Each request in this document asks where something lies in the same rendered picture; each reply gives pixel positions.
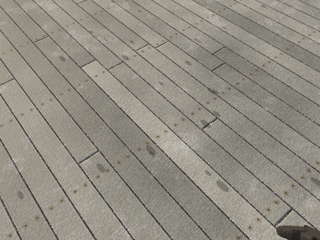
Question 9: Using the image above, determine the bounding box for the robot right hand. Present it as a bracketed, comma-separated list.
[276, 225, 320, 240]

